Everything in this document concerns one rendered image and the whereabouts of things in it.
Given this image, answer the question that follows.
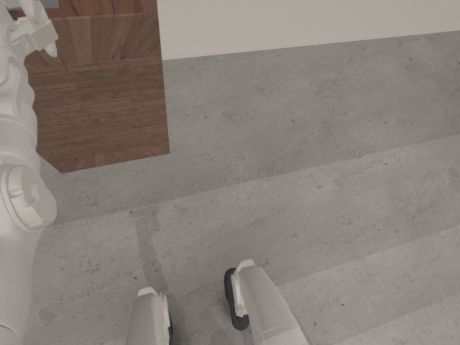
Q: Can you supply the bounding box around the left robot hand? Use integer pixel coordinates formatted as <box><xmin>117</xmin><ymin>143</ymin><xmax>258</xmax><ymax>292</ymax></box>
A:
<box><xmin>0</xmin><ymin>0</ymin><xmax>58</xmax><ymax>64</ymax></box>

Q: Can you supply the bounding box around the drawer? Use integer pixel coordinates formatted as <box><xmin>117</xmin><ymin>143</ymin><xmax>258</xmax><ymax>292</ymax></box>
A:
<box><xmin>7</xmin><ymin>0</ymin><xmax>144</xmax><ymax>20</ymax></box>

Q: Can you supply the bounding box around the robot right foot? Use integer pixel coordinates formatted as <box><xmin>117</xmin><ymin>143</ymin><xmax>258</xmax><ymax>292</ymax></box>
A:
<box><xmin>224</xmin><ymin>268</ymin><xmax>249</xmax><ymax>331</ymax></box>

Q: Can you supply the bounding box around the left robot forearm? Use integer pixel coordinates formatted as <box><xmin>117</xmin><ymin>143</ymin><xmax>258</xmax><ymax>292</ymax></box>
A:
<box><xmin>0</xmin><ymin>47</ymin><xmax>40</xmax><ymax>176</ymax></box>

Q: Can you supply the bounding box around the robot left upper arm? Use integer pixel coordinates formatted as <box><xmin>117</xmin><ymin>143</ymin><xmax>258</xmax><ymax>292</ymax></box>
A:
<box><xmin>0</xmin><ymin>163</ymin><xmax>57</xmax><ymax>345</ymax></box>

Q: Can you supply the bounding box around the cabinet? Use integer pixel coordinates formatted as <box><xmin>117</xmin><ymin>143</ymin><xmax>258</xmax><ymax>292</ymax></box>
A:
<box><xmin>14</xmin><ymin>0</ymin><xmax>170</xmax><ymax>173</ymax></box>

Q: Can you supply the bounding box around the robot right shin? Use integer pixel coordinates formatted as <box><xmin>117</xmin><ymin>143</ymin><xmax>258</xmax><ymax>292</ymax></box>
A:
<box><xmin>233</xmin><ymin>259</ymin><xmax>264</xmax><ymax>316</ymax></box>

